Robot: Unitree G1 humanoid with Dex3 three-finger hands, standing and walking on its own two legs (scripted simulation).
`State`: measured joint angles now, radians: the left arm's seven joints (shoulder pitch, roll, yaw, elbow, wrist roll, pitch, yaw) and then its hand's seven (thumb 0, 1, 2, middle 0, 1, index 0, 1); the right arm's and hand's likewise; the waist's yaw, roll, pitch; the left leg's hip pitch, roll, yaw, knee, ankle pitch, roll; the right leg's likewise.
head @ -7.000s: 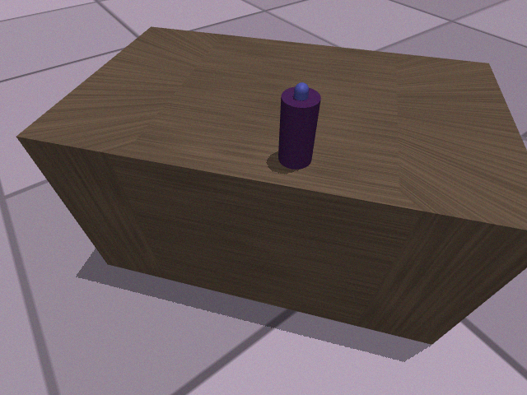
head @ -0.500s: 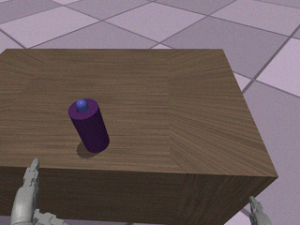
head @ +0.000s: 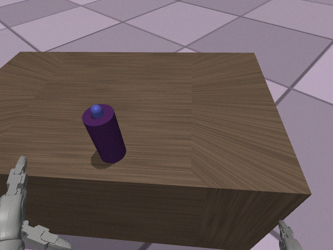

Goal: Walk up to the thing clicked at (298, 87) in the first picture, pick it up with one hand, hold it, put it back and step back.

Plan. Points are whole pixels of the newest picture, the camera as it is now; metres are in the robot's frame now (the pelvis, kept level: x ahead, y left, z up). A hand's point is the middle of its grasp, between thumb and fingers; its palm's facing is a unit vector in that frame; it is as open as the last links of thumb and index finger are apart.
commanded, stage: rise first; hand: left
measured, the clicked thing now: (105, 132) +0.43 +0.23 +0.03
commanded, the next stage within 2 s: go down in 0.14 s
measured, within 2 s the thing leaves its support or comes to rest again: neither
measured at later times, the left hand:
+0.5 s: hand (38, 200) +0.19 +0.29 +0.09, palm faces +0.37 -0.85 -0.38, open 17.6 cm
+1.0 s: hand (26, 164) +0.27 +0.35 +0.10, palm faces +0.23 -0.96 -0.14, open 17.4 cm
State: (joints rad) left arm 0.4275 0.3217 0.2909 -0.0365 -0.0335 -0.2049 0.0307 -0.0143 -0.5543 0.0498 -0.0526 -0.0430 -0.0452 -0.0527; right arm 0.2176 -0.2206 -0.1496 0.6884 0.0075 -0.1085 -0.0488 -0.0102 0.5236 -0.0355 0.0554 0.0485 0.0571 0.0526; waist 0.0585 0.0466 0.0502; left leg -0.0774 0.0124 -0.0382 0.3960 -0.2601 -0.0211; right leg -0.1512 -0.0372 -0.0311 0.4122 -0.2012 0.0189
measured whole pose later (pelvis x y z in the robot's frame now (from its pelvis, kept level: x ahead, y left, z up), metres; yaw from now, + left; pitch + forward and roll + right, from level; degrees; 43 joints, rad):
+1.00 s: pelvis +0.00 +0.02 -0.01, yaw -1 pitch +1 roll -1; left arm -0.05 0.49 0.54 0.49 -0.25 -0.20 -0.42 -0.02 -0.53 0.06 -0.06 -0.02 -0.05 -0.03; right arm 0.24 -0.22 -0.05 0.66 0.02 -0.15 -0.08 -0.01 0.52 -0.05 0.05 0.05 0.06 0.05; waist 0.02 0.01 -0.04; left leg -0.22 0.00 -0.02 0.52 -0.31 0.00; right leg -0.28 -0.05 -0.01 0.48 -0.22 0.04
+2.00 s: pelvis +0.01 +0.02 -0.01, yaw +0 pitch +8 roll -1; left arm -0.36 0.75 0.70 0.94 -0.26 -0.16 -0.64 -0.02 -0.59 0.07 -0.05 -0.02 -0.04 -0.03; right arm 0.22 -0.24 0.03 0.69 -0.01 -0.25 -0.17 -0.01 0.53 -0.05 0.06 0.05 0.06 0.05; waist -0.03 -0.01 -0.10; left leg -0.39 0.01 -0.05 0.61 -0.35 -0.01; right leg -0.42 -0.04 -0.04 0.53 -0.24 0.03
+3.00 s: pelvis +0.00 +0.02 -0.02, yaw +1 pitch +9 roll -2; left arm -0.38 0.82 0.73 0.97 -0.26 -0.12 -0.68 -0.01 -0.52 0.07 -0.04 -0.02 -0.04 -0.03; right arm 0.25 -0.25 0.04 0.62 0.00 -0.26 -0.19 -0.01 0.53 -0.05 0.06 0.05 0.06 0.05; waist -0.03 -0.02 -0.12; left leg -0.47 0.01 -0.06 0.69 -0.38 0.00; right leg -0.50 -0.04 -0.05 0.61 -0.28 0.04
